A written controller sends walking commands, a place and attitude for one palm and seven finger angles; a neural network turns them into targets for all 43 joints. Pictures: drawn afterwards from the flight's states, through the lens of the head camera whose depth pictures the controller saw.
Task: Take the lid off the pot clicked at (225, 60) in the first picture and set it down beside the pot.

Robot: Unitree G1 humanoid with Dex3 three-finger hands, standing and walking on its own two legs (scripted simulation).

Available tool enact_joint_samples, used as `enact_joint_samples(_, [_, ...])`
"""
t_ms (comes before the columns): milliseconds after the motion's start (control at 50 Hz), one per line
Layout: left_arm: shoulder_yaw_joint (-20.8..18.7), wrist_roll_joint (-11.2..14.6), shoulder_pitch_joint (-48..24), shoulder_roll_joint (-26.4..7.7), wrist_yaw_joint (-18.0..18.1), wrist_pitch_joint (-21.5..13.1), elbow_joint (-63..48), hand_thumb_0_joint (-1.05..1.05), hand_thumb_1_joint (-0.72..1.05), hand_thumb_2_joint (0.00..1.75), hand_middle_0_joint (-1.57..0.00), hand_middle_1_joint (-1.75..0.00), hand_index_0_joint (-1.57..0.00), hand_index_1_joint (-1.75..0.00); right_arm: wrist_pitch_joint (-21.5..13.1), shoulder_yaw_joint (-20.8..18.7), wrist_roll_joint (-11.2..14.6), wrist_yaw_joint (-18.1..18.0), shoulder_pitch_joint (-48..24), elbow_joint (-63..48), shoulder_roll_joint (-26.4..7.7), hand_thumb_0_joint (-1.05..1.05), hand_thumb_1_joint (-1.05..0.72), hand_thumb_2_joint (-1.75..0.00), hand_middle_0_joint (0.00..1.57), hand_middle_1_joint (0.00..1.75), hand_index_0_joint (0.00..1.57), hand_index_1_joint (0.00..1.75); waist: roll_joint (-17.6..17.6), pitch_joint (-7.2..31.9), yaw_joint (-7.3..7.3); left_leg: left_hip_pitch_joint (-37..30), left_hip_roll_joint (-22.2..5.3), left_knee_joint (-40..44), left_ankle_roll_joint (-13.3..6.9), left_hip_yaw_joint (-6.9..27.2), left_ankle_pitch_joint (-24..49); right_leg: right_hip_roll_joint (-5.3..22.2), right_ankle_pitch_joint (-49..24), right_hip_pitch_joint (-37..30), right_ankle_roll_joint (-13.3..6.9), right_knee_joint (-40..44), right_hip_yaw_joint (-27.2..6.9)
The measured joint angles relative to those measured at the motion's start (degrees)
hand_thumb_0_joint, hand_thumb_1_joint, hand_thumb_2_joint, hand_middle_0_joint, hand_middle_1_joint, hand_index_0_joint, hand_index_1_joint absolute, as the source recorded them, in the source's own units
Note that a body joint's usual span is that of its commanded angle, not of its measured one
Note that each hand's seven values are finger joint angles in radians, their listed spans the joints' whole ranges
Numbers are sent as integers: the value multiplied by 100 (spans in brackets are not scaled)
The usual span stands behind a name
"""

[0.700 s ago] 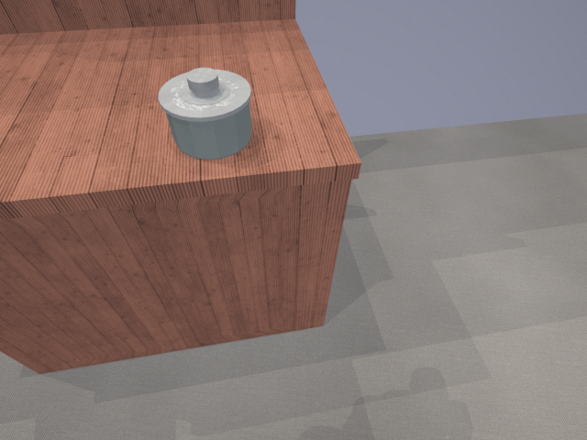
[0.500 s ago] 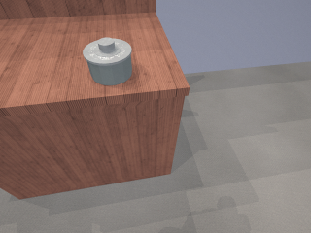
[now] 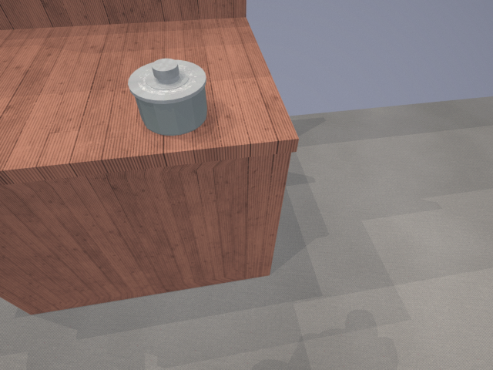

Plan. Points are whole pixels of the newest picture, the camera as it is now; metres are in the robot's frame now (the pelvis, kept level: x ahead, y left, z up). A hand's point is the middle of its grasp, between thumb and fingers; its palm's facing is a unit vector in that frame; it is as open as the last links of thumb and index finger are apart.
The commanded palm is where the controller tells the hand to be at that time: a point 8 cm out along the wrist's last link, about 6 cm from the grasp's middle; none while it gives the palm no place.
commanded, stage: turn to face it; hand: left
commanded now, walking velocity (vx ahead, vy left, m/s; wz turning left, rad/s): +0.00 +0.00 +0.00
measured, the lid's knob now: (165, 69) +0.65 +0.21 +0.15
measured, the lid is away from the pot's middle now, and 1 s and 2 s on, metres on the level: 0.00 0.00 0.00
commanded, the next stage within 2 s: take the last steps up to it in 0.58 s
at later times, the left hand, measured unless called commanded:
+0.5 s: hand out of the picture +0.00 +0.20 -0.18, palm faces +0.13 -0.96 -0.24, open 7.4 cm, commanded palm none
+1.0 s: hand out of the picture -0.07 +0.13 -0.15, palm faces +0.27 -0.94 -0.21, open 7.4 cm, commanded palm none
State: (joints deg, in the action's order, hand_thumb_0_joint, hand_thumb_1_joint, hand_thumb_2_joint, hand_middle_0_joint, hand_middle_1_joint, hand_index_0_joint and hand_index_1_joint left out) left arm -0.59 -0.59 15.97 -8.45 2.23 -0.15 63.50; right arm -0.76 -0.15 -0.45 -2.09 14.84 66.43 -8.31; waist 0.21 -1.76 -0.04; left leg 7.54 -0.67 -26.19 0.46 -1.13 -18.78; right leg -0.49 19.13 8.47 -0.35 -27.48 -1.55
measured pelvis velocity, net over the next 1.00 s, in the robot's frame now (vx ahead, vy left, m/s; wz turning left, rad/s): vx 0.02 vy -0.03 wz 0.20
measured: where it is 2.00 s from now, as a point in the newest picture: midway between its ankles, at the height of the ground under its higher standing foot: outside the picture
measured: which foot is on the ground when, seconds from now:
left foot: down 0.00-0.72, up 0.74-1.00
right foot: down 0.00-1.00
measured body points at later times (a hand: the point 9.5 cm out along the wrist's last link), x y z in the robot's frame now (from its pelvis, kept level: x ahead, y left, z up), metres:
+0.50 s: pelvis -0.02 +0.00 -0.01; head +0.02 +0.00 +0.44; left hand +0.00 +0.25 -0.16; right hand +0.03 -0.24 -0.17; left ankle -0.05 +0.12 -0.74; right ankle -0.05 -0.12 -0.74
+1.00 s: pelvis +0.02 -0.03 +0.01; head +0.05 -0.04 +0.46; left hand -0.08 +0.18 -0.14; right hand +0.13 -0.26 -0.15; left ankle +0.00 +0.12 -0.68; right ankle -0.04 -0.13 -0.74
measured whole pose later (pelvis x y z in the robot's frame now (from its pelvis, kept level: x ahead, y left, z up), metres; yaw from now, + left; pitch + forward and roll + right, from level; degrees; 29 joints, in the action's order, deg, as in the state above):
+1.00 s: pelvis +0.02 -0.03 +0.01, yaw +12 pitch +1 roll +2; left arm -1.4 -1.4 23.6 -8.2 0.5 -2.5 60.2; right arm 0.9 -3.4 -1.3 1.0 10.6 58.8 -13.0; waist -0.2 -2.7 -1.6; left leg 26.5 -2.8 -50.3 -0.4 -2.3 -18.5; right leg 0.9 18.1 3.9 -2.3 -21.0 3.2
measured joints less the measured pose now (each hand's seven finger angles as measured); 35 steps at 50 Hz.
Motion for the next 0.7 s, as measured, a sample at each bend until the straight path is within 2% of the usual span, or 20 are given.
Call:
enact_joint_samples(160, [-27, 1, -1, 2, -1, 21, -25, 1, 91, 90, -20, -30, -20, -30, 14, -13, 5, 0, 31, -36, 15, 1, -91, -90, 20, 30, 20, 30, 10, -12, 27, 65, 4, -61, 12, 54, -14, 6, 26, 34, -10, -45, 56])
enact_joint_samples(420, [-194, -3, -206, -126, -14, 120, -428, 1, 90, 90, -20, -30, -20, -30, 165, -135, -17, 33, -78, -409, -153, 1, -91, -90, 20, 30, 20, 30, -74, -144, 16, 581, 124, -792, 6, 384, -223, 122, 315, 351, -26, -643, 391])
enact_joint_samples(520, [-224, -8, -268, -237, -32, 206, -541, 1, 90, 90, -20, -30, -20, -30, 164, -163, -42, 60, -218, -600, -218, 1, -91, -90, 20, 30, 20, 30, 42, -206, 5, 655, 230, -908, -32, 388, -242, 239, 405, 458, 16, -883, 421])
enact_joint_samples(580, [-242, -4, -359, -335, -30, 275, -611, 1, 90, 90, -20, -30, -20, -30, 118, -149, -80, 62, -239, -741, -197, 1, -91, -90, 20, 30, 20, 30, 102, -209, 17, 702, 267, -813, -74, 416, -142, 203, 804, 738, 31, -1463, 325])
enact_joint_samples(640, [-264, 17, -513, -397, -46, 287, -713, 1, 91, 90, -20, -30, -20, -30, 126, -129, -108, 60, -210, -836, -178, 1, -91, -90, 20, 30, 20, 30, 72, -230, 63, 713, 271, -551, -22, 581, 79, 100, 1111, 989, 28, -1974, 221])
enact_joint_samples(680, [-266, 40, -583, -391, -77, 239, -815, 1, 91, 90, -20, -30, -20, -30, 171, -124, -113, 70, -182, -856, -210, 1, -91, -90, 20, 30, 20, 30, -9, -225, 64, 733, 255, -426, 46, 722, 196, 64, 919, 932, 48, -1653, 210])
enact_joint_samples(700, [-259, 46, -594, -381, -91, 195, -868, 1, 91, 90, -20, -30, -20, -30, 193, -126, -104, 75, -163, -859, -238, 1, -91, -90, 20, 30, 20, 30, -52, -214, 52, 764, 252, -435, 91, 789, 213, 62, 611, 803, 71, -1226, 218])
